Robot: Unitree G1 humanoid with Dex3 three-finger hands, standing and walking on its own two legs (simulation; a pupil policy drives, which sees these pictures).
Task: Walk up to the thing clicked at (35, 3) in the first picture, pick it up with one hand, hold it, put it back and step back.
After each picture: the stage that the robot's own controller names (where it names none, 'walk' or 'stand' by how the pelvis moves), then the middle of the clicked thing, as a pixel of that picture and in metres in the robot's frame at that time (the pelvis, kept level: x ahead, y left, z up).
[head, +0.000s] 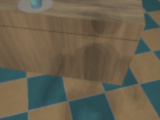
stand; out of the picture +1.00 +0.33 +0.04
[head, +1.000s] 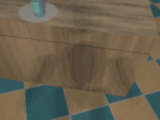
walk; out of the picture +0.88 +0.26 +0.05
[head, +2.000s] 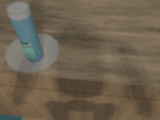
stand; (28, 36) +0.50 +0.21 +0.05
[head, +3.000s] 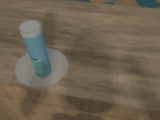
stand; (38, 52) +0.45 +0.21 +0.04
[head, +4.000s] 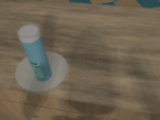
stand; (37, 56) +0.44 +0.20 +0.04
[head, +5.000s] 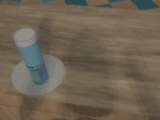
stand; (33, 60) +0.43 +0.21 +0.04
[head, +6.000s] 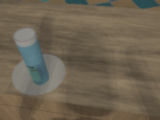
stand; (34, 59) +0.43 +0.21 +0.04
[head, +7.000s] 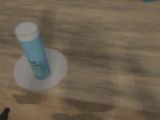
rise first; (36, 54) +0.43 +0.21 +0.04
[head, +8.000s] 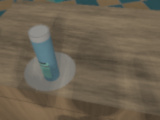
go down; (46, 56) +0.44 +0.19 +0.04
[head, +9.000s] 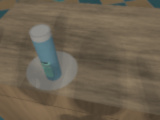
go down; (47, 55) +0.44 +0.19 +0.04
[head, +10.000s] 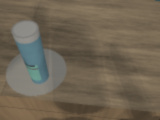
go down; (34, 57) +0.41 +0.17 +0.06
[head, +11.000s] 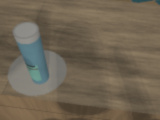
approach; (34, 57) +0.42 +0.17 +0.05
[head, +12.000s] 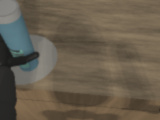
close; (19, 41) +0.44 +0.19 +0.09
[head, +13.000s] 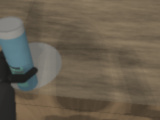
lift; (19, 59) +0.38 +0.20 +0.09
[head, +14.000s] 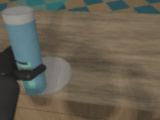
lift; (28, 55) +0.33 +0.17 +0.19
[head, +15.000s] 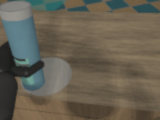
hold; (26, 51) +0.33 +0.17 +0.21
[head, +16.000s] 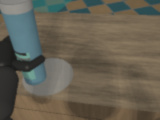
hold; (27, 45) +0.34 +0.17 +0.22
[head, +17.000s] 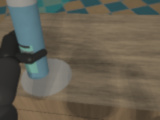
crouch; (31, 39) +0.37 +0.16 +0.22
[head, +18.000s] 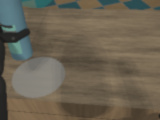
lower; (13, 20) +0.44 +0.20 +0.23
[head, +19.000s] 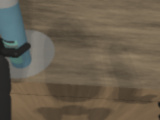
lower; (13, 33) +0.47 +0.20 +0.10
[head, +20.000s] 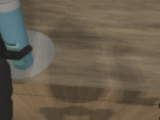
lower; (15, 36) +0.45 +0.19 +0.10
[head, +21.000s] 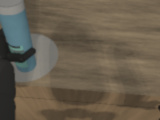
lower; (19, 38) +0.45 +0.19 +0.10
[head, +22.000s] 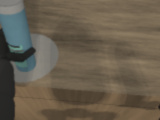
lower; (19, 38) +0.45 +0.19 +0.10
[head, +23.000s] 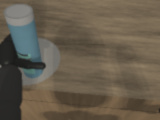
open; (27, 46) +0.43 +0.18 +0.09
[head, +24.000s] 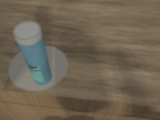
sink last; (36, 58) +0.40 +0.17 +0.08
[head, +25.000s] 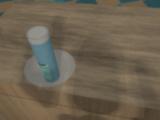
stand; (46, 57) +0.43 +0.19 +0.05
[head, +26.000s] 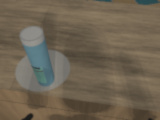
stand; (40, 60) +0.41 +0.18 +0.05
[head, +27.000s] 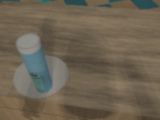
stand; (37, 67) +0.39 +0.18 +0.05
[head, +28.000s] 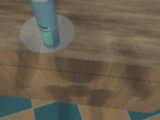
walk; (46, 20) +0.52 +0.15 +0.06
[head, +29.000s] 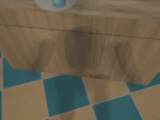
walk; out of the picture +0.81 +0.14 +0.07
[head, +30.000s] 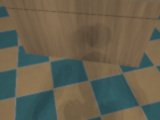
stand; out of the picture +1.18 +0.19 +0.06
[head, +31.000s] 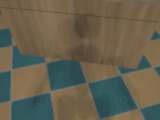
stand; out of the picture +1.13 +0.16 +0.05
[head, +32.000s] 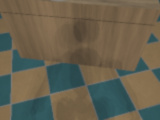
stand; out of the picture +1.14 +0.16 +0.04
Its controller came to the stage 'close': yes
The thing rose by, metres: 0.20
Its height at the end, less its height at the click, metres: +0.00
